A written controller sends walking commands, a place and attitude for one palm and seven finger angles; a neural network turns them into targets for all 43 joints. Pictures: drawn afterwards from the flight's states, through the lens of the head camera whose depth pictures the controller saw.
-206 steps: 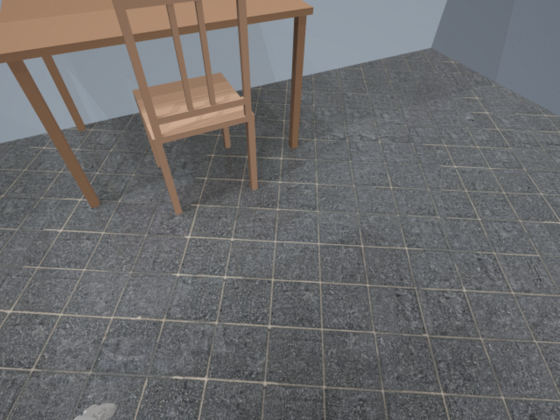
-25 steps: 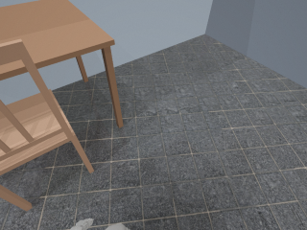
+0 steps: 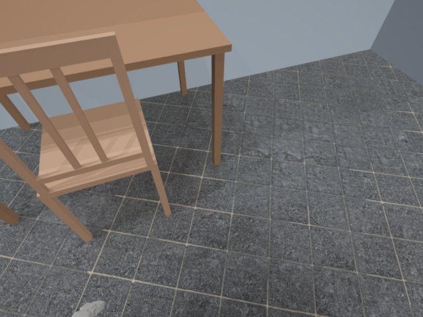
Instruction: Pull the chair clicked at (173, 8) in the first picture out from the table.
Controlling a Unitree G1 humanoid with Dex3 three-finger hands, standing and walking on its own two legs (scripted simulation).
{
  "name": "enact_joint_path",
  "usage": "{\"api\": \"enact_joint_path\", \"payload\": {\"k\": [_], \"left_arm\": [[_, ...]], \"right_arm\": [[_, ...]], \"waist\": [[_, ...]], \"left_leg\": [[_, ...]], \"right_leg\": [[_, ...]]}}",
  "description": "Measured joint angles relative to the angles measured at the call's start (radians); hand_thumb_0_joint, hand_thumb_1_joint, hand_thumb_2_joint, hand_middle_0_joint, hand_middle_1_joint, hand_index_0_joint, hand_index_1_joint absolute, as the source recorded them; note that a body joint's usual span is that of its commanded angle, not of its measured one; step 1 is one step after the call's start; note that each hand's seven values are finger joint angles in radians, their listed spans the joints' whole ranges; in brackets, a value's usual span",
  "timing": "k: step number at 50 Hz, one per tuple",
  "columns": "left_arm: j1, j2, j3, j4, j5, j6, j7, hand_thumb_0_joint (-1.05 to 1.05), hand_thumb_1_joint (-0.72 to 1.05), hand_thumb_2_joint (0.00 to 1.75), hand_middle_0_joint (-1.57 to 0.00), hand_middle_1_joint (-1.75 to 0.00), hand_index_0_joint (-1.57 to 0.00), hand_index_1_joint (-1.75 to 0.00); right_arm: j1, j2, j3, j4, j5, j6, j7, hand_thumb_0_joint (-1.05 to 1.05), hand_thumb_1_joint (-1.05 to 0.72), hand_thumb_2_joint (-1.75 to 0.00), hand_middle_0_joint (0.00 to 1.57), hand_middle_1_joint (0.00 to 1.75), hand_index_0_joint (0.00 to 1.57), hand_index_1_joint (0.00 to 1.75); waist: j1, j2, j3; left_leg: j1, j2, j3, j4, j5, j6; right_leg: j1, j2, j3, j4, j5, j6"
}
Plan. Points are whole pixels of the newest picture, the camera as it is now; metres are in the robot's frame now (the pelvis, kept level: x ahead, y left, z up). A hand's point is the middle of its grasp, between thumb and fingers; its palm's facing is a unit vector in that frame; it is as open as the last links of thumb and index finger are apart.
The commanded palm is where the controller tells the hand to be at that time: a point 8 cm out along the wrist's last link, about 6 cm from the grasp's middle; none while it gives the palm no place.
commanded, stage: turn to face it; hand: left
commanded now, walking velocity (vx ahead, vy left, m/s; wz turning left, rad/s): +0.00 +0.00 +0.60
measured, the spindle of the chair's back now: (51, 129) +0.59 +0.49 -0.06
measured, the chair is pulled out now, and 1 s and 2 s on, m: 0.00 0.00 0.00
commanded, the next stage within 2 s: take the last steps up to it in 0.52 s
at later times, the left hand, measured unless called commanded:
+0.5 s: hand out of the picture -0.08 +0.21 -0.19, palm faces +0.32 -0.92 -0.24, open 7.4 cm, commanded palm none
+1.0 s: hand out of the picture -0.05 +0.19 -0.15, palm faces +0.44 -0.87 -0.24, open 7.4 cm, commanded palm none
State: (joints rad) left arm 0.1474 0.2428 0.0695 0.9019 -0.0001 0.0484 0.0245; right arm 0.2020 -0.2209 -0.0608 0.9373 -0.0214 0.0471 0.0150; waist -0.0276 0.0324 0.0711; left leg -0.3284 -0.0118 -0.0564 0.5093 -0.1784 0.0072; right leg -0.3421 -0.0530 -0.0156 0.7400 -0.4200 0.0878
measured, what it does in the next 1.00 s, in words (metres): steps on the spot, turning left: right foot, then left foot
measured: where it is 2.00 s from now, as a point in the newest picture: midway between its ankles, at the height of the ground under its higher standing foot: outside the picture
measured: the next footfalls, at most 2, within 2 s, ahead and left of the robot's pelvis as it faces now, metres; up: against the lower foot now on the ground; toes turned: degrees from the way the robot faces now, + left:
right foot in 0.04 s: +0.05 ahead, -0.14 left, +0.00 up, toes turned +0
left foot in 0.46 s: -0.04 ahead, +0.12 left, +0.00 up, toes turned +20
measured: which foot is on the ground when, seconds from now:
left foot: down 0.00-0.04, up 0.06-0.44, down 0.46-0.88, up 0.90-1.00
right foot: up 0.00-0.02, down 0.04-0.46, up 0.48-0.86, down 0.88-1.00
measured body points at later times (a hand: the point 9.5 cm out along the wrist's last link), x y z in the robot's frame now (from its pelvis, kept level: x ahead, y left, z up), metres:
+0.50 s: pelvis -0.04 +0.00 -0.01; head -0.01 +0.04 +0.44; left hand -0.09 +0.26 -0.17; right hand +0.14 -0.22 -0.14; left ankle -0.08 +0.10 -0.74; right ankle +0.00 -0.14 -0.72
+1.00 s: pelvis -0.01 +0.01 +0.01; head -0.01 -0.03 +0.45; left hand -0.07 +0.23 -0.13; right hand +0.09 -0.22 -0.16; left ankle -0.07 +0.12 -0.67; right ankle +0.00 -0.10 -0.74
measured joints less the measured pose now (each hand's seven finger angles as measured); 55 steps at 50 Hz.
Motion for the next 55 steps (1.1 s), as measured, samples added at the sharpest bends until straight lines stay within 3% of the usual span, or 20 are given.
{"api": "enact_joint_path", "payload": {"k": [3,6,9,11,15,20,23,26,30,38,43,44,47,51,55], "left_arm": [[0.001,-0.015,-0.011,-0.023,0.004,-0.024,0.001,0.01,0.91,0.90,-0.20,-0.30,-0.20,-0.30],[0.015,-0.049,-0.032,-0.029,0.014,-0.026,0.002,0.01,0.91,0.90,-0.20,-0.30,-0.20,-0.30],[0.042,-0.067,-0.041,-0.026,0.015,-0.027,0.002,0.01,0.91,0.90,-0.20,-0.30,-0.20,-0.30],[0.056,-0.071,-0.044,-0.021,0.017,-0.028,0.002,0.01,0.91,0.90,-0.20,-0.30,-0.20,-0.30],[0.076,-0.069,-0.048,-0.011,0.022,-0.032,-0.001,0.01,0.91,0.90,-0.21,-0.30,-0.20,-0.30],[0.099,-0.047,-0.040,0.007,0.029,-0.030,-0.005,0.01,0.90,0.90,-0.21,-0.30,-0.21,-0.30],[0.120,-0.023,-0.029,0.024,0.020,-0.019,-0.007,0.01,0.90,0.90,-0.21,-0.30,-0.21,-0.30],[0.117,0.015,-0.016,0.054,0.014,0.016,0.000,0.01,0.91,0.90,-0.20,-0.30,-0.20,-0.30],[0.104,0.029,-0.008,0.079,0.012,0.028,-0.005,0.01,0.91,0.90,-0.20,-0.30,-0.20,-0.30],[0.071,-0.003,-0.020,0.078,0.013,0.004,-0.017,0.01,0.91,0.90,-0.20,-0.30,-0.20,-0.30],[0.072,-0.039,-0.033,0.069,0.018,-0.027,-0.030,0.01,0.91,0.90,-0.20,-0.30,-0.20,-0.30],[0.077,-0.044,-0.035,0.065,0.020,-0.041,-0.030,0.01,0.91,0.90,-0.20,-0.30,-0.20,-0.30],[0.100,-0.078,-0.045,0.065,0.023,-0.072,-0.023,0.01,0.91,0.90,-0.20,-0.30,-0.20,-0.30],[0.186,-0.106,-0.049,0.095,0.018,-0.095,-0.013,0.01,0.91,0.90,-0.20,-0.30,-0.20,-0.30],[0.249,-0.127,-0.056,0.147,0.016,-0.102,-0.011,0.01,0.91,0.90,-0.20,-0.30,-0.20,-0.30]], "right_arm": [[0.001,-0.019,-0.015,-0.004,0.008,0.013,0.003,0.00,-0.91,-0.90,0.20,0.30,0.21,0.30],[-0.001,-0.049,-0.035,-0.002,0.005,0.032,0.004,0.00,-0.91,-0.90,0.20,0.30,0.21,0.30],[-0.007,-0.066,-0.042,-0.001,0.000,0.038,0.012,0.00,-0.91,-0.90,0.20,0.30,0.20,0.30],[-0.012,-0.069,-0.043,-0.004,0.001,0.036,0.016,0.00,-0.91,-0.90,0.20,0.30,0.20,0.30],[-0.023,-0.064,-0.035,0.000,0.004,0.040,0.017,0.00,-0.91,-0.90,0.20,0.30,0.20,0.30],[-0.057,-0.048,-0.015,0.001,0.012,0.033,0.013,0.00,-0.92,-0.90,0.19,0.30,0.20,0.30],[-0.066,-0.038,0.000,-0.012,0.013,0.005,0.011,0.00,-0.91,-0.90,0.19,0.30,0.20,0.30],[-0.075,-0.001,0.017,-0.013,0.009,-0.015,0.005,0.00,-0.91,-0.90,0.20,0.30,0.20,0.30],[-0.061,0.027,0.035,-0.003,0.006,-0.018,-0.012,0.00,-0.91,-0.90,0.20,0.30,0.21,0.30],[-0.012,0.041,0.041,0.034,0.002,-0.030,-0.018,0.00,-0.91,-0.90,0.20,0.30,0.21,0.30],[0.054,0.033,0.032,0.066,0.000,-0.032,-0.014,0.00,-0.91,-0.90,0.20,0.30,0.21,0.30],[0.071,0.031,0.030,0.073,0.003,-0.032,-0.014,0.00,-0.91,-0.90,0.20,0.30,0.21,0.30],[0.109,0.015,0.017,0.108,0.002,-0.016,-0.006,0.00,-0.91,-0.90,0.20,0.30,0.21,0.30],[0.117,0.001,0.002,0.128,-0.007,-0.010,0.013,0.00,-0.91,-0.90,0.20,0.30,0.20,0.30],[0.109,-0.006,-0.007,0.119,-0.004,-0.021,0.016,0.00,-0.91,-0.90,0.20,0.30,0.20,0.30]], "waist": [[0.002,0.013,-0.008],[-0.001,0.036,-0.008],[0.003,0.027,-0.013],[0.002,0.015,-0.009],[0.013,-0.009,0.003],[0.045,-0.040,0.022],[0.051,-0.051,0.019],[0.064,-0.092,0.030],[0.057,-0.083,0.017],[0.035,-0.044,-0.014],[0.016,-0.015,-0.050],[0.016,-0.012,-0.057],[0.021,0.023,-0.068],[0.036,0.013,-0.082],[0.023,0.008,-0.063]], "left_leg": [[-0.050,-0.019,-0.034,0.083,-0.055,-0.023],[-0.139,-0.031,-0.017,0.365,-0.241,-0.035],[-0.188,-0.013,0.029,0.589,-0.224,-0.051],[-0.186,0.007,0.046,0.632,-0.209,-0.063],[-0.130,0.040,0.065,0.546,-0.229,-0.076],[-0.015,0.048,0.104,0.304,-0.272,-0.066],[0.082,0.041,0.118,0.077,-0.126,-0.036],[0.079,0.022,0.124,0.095,-0.151,0.014],[0.106,0.019,0.099,0.018,-0.119,0.025],[0.143,-0.012,0.068,-0.077,-0.060,0.035],[0.138,-0.026,0.056,-0.038,-0.090,0.026],[0.122,-0.031,0.053,0.003,-0.116,0.023],[0.026,-0.022,0.038,0.257,-0.252,0.021],[-0.108,0.010,0.062,0.491,-0.144,0.010],[-0.202,0.064,0.061,0.523,-0.027,-0.014]], "right_leg": [[0.079,0.011,-0.018,-0.185,0.133,-0.026],[0.092,-0.008,-0.068,-0.168,0.128,-0.075],[0.120,-0.035,-0.096,-0.204,0.136,-0.082],[0.132,-0.051,-0.115,-0.222,0.146,-0.081],[0.136,-0.077,-0.156,-0.231,0.153,-0.077],[0.104,-0.110,-0.192,-0.193,0.144,-0.058],[0.063,-0.129,-0.210,-0.117,0.114,-0.032],[-0.020,-0.104,-0.113,0.092,-0.076,-0.021],[-0.085,-0.053,-0.059,0.265,-0.047,-0.020],[-0.030,-0.016,-0.029,0.135,-0.033,-0.024],[0.089,0.012,-0.052,-0.116,0.012,-0.048],[0.122,0.015,-0.055,-0.189,0.056,-0.062],[0.159,0.023,-0.094,-0.200,0.097,-0.111],[0.240,0.011,-0.088,-0.312,0.118,-0.109],[0.315,0.002,-0.105,-0.412,0.142,-0.098]]}}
